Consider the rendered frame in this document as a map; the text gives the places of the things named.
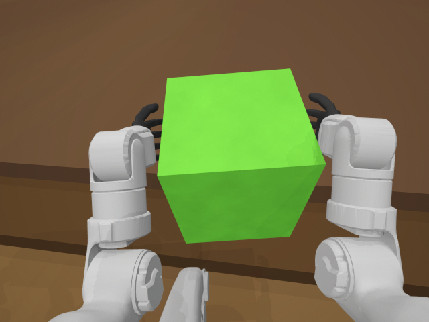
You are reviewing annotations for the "robot right forearm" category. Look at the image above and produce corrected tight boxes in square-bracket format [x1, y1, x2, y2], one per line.
[318, 114, 404, 283]

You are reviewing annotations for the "robot right upper arm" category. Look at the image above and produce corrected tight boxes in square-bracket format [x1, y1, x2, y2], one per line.
[314, 237, 429, 322]

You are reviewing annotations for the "robot left hand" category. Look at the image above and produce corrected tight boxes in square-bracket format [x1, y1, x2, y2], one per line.
[132, 103, 163, 161]

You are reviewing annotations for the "left robot thigh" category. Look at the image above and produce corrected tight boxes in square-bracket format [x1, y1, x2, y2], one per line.
[159, 267, 209, 322]

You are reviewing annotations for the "robot left upper arm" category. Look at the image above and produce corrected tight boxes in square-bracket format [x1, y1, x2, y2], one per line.
[48, 249, 164, 322]

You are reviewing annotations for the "carton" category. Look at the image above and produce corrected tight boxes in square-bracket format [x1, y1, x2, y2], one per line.
[157, 68, 326, 244]

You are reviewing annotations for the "robot right hand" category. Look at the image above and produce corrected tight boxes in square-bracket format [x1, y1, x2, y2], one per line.
[306, 93, 341, 141]

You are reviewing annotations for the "robot left forearm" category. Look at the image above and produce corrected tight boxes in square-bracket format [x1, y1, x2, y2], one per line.
[82, 125, 156, 301]

